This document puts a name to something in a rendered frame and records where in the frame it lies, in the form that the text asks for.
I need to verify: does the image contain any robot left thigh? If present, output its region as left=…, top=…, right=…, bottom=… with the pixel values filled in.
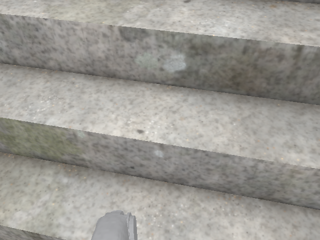
left=91, top=211, right=138, bottom=240

